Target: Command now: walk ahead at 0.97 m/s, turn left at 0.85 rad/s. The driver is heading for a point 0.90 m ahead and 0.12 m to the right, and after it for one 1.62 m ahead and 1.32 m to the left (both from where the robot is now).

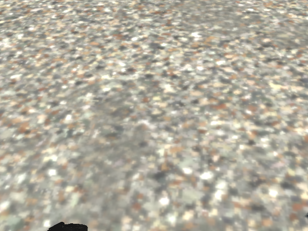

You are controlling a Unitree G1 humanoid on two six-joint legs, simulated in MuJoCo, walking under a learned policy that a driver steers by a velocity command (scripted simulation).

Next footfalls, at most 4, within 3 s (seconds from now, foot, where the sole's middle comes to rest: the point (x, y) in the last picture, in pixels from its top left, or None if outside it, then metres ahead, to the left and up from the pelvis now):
0.24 right None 0.45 -0.14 -0.76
0.66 left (130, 165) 0.81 0.13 -0.76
1.04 right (180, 108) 1.17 -0.15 -0.77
1.44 left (139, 66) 1.55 0.09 -0.76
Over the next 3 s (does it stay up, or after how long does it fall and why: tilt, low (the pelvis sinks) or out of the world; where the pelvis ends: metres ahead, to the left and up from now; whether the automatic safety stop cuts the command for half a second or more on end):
stays up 1.91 0.81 0.00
